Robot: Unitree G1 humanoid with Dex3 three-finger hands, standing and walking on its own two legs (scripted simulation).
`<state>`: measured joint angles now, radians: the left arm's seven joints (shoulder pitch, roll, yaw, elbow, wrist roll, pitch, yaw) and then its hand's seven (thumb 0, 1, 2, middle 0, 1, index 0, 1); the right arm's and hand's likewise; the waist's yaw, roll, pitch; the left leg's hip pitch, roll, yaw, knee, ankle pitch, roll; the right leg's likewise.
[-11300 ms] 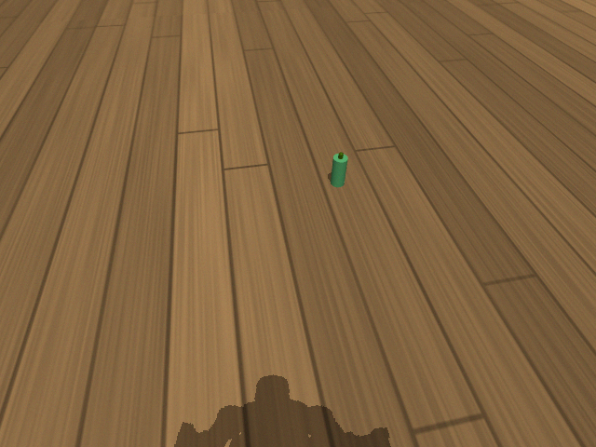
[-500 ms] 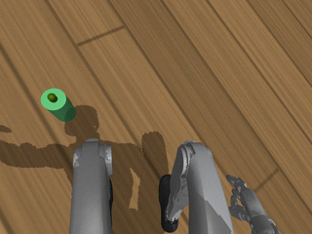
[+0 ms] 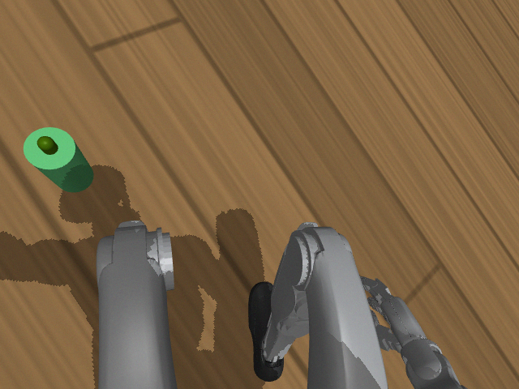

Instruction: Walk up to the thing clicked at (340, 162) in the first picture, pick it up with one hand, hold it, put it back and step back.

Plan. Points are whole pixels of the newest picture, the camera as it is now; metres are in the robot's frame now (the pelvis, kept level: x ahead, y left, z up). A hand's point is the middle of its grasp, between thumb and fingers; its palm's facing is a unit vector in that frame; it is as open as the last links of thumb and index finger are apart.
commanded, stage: approach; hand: left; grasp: from the side
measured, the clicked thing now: (61, 161) +0.44 +0.33 -0.25
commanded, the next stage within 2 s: close in in 0.24 s
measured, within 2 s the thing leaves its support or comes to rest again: neither
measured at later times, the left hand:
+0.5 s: hand (26, 186) +0.38 +0.36 -0.22, palm faces +0.34 -0.94 +0.06, open 17.6 cm
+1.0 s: hand (62, 186) +0.39 +0.31 -0.23, palm faces +0.38 -0.92 +0.03, open 17.6 cm
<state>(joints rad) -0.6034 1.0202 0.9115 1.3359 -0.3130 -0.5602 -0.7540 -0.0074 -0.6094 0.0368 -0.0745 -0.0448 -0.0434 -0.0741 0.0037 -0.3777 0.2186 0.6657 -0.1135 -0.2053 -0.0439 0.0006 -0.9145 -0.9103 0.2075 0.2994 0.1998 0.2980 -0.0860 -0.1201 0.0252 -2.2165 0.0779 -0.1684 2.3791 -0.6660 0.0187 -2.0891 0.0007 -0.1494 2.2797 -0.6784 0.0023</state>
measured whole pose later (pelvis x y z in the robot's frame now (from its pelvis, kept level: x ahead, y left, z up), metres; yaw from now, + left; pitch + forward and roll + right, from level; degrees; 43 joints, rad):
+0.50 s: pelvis -0.01 +0.01 -0.06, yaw -5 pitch +14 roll -14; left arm -0.57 0.90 0.79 1.45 -0.23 -0.92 -0.47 -0.01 -0.61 0.05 -0.07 -0.10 -0.07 -0.11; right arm -0.16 -0.37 0.43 0.61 -0.30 -0.08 0.04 0.00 -0.93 -0.91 0.21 0.30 0.20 0.30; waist -0.18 -0.26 0.24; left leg -2.24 0.08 -0.31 2.63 -0.69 0.02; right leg -2.07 0.05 -0.24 2.43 -0.65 0.03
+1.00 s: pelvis -0.01 +0.01 -0.07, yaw -7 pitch +10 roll -16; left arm -0.52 0.82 0.67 1.44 -0.22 -1.08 -0.21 -0.01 -0.61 0.06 -0.06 -0.09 -0.07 -0.08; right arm -0.15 -0.38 0.49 0.57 -0.33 -0.03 0.11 0.00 -0.93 -0.91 0.21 0.30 0.20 0.30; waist -0.20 -0.28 0.28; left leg -2.22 0.08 -0.37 2.68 -0.68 0.02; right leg -2.04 0.07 -0.28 2.45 -0.62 0.05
